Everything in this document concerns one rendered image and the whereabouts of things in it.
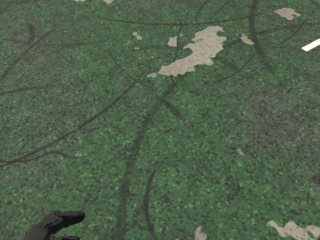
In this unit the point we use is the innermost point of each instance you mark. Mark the left robot hand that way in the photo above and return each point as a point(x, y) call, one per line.
point(54, 222)

